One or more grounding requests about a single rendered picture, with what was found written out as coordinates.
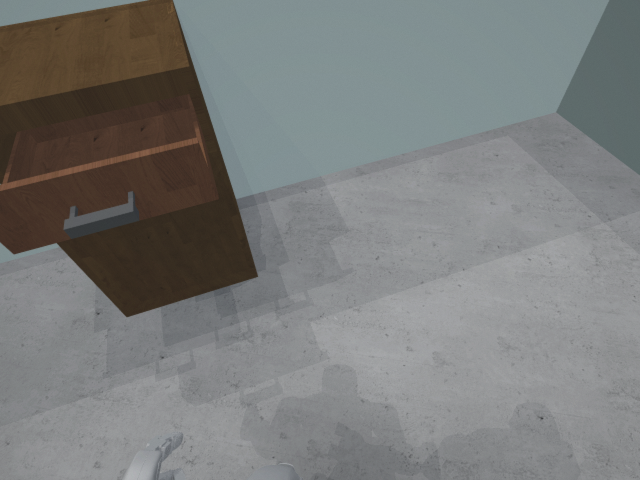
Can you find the handle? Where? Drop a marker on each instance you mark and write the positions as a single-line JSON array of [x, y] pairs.
[[77, 226]]

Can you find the robot left hand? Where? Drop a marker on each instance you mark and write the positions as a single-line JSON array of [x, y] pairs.
[[146, 464]]

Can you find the robot left shin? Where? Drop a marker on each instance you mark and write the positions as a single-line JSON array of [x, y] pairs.
[[287, 465]]

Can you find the drawer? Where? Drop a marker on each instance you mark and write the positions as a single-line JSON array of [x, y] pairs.
[[157, 150]]

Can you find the cabinet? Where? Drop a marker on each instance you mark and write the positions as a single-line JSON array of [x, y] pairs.
[[77, 65]]

